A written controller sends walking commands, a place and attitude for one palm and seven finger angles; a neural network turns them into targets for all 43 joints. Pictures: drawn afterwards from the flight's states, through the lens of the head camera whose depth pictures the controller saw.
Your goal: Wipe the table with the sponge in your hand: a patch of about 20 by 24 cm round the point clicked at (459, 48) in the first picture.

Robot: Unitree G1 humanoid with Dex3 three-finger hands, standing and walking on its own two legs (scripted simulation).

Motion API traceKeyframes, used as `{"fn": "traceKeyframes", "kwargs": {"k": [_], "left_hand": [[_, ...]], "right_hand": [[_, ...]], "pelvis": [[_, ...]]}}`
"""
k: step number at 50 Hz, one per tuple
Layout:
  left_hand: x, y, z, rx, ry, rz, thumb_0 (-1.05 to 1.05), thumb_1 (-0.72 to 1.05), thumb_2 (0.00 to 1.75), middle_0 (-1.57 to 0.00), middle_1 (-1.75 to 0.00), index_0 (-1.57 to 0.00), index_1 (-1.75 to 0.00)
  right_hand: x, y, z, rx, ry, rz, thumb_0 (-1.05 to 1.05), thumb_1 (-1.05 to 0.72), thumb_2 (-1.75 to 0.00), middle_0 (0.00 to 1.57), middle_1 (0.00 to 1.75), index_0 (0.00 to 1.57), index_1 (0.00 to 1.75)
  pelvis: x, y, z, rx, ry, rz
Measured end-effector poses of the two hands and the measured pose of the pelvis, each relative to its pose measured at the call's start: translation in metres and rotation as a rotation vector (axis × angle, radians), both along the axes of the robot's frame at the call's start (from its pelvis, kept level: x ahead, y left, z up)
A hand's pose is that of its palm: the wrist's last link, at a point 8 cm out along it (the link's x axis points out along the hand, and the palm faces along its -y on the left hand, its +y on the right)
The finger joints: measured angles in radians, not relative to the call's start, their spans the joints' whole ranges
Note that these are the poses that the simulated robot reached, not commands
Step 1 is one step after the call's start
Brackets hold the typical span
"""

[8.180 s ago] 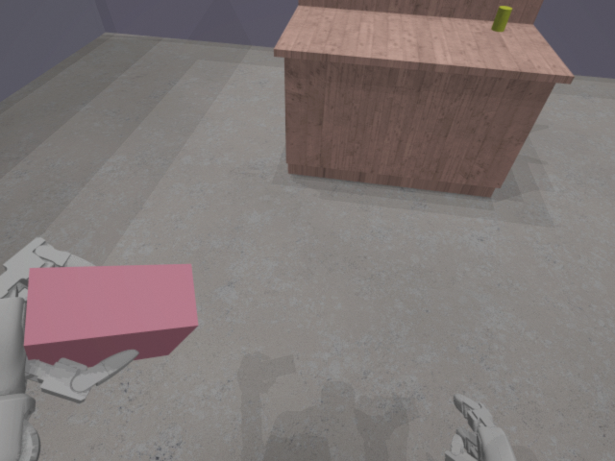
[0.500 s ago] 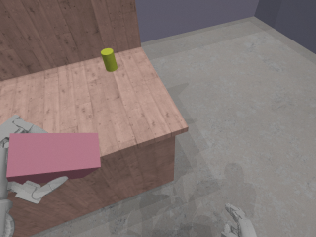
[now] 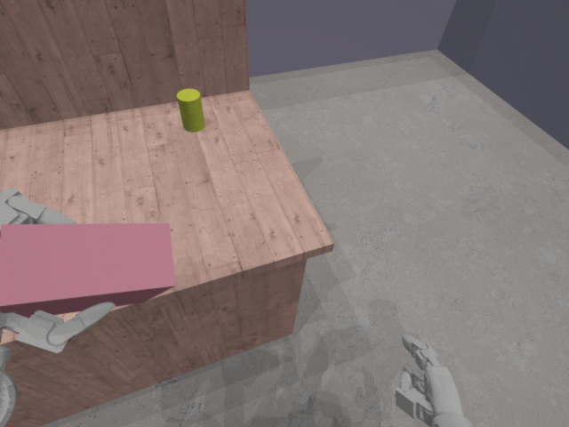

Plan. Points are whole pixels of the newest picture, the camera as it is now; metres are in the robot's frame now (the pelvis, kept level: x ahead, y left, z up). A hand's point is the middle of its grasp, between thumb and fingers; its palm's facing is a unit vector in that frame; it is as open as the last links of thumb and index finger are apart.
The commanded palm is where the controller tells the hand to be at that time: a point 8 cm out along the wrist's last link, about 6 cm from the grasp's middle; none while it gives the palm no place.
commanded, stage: come to a stop and stand still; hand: left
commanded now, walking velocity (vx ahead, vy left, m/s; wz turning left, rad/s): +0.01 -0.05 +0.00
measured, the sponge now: (112, 270) +0.24 +0.21 +0.15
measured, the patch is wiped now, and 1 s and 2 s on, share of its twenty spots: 0.00 0.00 0.00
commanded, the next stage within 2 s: look again from close up in 0.84 s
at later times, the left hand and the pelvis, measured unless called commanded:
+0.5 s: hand (87, 334) +0.17 +0.20 +0.16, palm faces +0.37 -0.83 -0.41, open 10.5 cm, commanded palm +0.11 +0.24 +0.18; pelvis -0.05 -0.04 +0.00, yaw +0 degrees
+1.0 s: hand (44, 313) +0.18 +0.24 +0.17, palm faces +0.39 -0.78 -0.49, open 10.5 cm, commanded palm +0.10 +0.26 +0.18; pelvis -0.06 -0.03 +0.00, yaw +1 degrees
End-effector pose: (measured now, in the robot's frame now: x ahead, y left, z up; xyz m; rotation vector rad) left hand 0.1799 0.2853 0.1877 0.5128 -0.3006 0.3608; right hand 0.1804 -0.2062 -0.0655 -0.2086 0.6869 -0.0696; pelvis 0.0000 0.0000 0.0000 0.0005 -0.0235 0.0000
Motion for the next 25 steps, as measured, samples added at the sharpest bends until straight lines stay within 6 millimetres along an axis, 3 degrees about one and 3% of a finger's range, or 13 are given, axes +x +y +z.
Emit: {"fn": "traceKeyframes", "kwargs": {"k": [6,11,17,25], "left_hand": [[-0.020,-0.027,-0.005,-0.006,0.052,-0.012,-0.01,-0.52,1.00,-0.68,-1.37,-0.69,-1.37],[-0.036,-0.042,-0.013,-0.044,0.116,-0.003,-0.01,-0.52,1.00,-0.68,-1.37,-0.69,-1.37],[-0.039,-0.042,-0.016,-0.071,0.086,0.002,-0.01,-0.52,1.00,-0.68,-1.37,-0.69,-1.37],[-0.049,-0.046,-0.013,-0.048,0.073,-0.008,-0.01,-0.52,1.00,-0.68,-1.37,-0.69,-1.37]], "right_hand": [[-0.022,0.006,-0.015,0.088,0.004,0.036,0.01,-0.90,-0.90,0.20,0.30,0.21,0.30],[-0.050,-0.020,-0.027,0.072,0.079,-0.002,0.01,-0.90,-0.90,0.20,0.30,0.21,0.30],[-0.076,-0.059,-0.029,-0.032,0.134,-0.075,0.01,-0.91,-0.90,0.20,0.30,0.21,0.30],[-0.086,-0.080,-0.010,-0.070,0.071,-0.105,0.02,-0.91,-0.90,0.20,0.30,0.20,0.30]], "pelvis": [[-0.018,-0.016,-0.004,-0.005,-0.005,-0.003],[-0.026,-0.027,-0.001,-0.002,-0.004,-0.007],[-0.031,-0.030,-0.003,-0.013,0.006,0.013],[-0.046,-0.037,0.001,-0.002,-0.005,-0.004]]}}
